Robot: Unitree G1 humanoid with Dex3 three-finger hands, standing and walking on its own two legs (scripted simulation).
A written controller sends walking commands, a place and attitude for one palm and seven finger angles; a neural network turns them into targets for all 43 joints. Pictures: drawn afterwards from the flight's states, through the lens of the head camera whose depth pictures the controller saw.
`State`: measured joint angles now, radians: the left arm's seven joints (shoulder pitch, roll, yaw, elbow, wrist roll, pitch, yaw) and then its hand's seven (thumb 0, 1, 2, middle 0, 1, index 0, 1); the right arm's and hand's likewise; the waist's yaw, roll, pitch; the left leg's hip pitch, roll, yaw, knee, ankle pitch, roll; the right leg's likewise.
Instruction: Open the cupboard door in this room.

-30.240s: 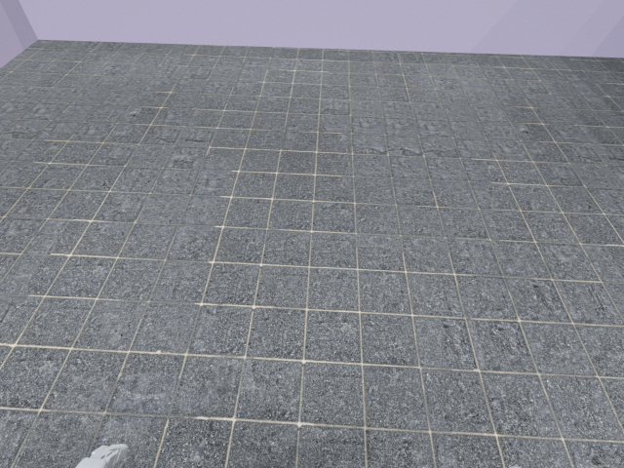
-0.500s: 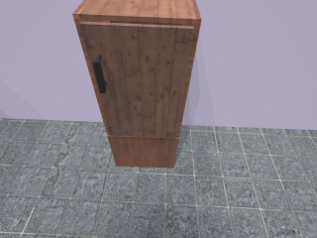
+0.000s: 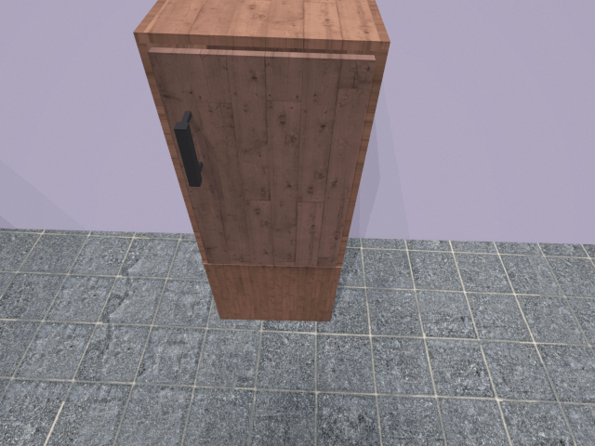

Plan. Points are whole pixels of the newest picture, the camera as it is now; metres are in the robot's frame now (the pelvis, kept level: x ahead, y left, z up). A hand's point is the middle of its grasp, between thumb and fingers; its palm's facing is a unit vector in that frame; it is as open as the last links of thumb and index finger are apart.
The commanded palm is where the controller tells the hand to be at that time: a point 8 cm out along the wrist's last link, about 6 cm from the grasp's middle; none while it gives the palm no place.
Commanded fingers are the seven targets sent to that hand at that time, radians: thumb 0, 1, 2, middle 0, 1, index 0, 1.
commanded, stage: come to a stop and stand still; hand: left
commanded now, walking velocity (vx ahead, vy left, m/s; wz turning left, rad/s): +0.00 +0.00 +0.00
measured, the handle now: (191, 149) +0.60 +0.24 +0.04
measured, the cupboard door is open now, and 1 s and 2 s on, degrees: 0 0 0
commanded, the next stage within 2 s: look again from close up in 0.26 s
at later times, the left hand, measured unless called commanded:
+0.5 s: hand out of the picture +0.03 +0.19 -0.18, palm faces +0.05 -0.97 -0.23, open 7.4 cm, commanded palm none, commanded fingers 0.00 0.90 0.90 -0.20 -0.30 -0.20 -0.30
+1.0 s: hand out of the picture -0.01 +0.20 -0.17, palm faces +0.04 -0.97 -0.25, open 7.4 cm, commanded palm none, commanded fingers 0.00 0.90 0.90 -0.20 -0.30 -0.20 -0.30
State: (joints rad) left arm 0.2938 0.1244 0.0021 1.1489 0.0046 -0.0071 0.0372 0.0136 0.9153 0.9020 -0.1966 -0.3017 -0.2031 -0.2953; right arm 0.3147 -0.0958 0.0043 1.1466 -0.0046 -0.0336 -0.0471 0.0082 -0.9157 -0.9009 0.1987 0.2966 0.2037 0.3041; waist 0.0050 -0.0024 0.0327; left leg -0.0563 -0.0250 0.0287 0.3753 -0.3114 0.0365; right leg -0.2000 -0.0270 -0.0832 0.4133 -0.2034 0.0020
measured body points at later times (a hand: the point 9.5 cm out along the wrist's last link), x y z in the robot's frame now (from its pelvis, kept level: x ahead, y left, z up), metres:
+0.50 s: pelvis +0.01 +0.00 -0.01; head +0.02 +0.00 +0.44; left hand +0.03 +0.24 -0.16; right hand +0.02 -0.24 -0.16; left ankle -0.07 +0.09 -0.74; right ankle +0.01 -0.12 -0.74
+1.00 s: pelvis -0.05 -0.01 +0.00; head -0.08 -0.01 +0.45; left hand -0.01 +0.25 -0.15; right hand -0.01 -0.27 -0.15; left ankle -0.07 +0.09 -0.74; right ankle +0.01 -0.12 -0.74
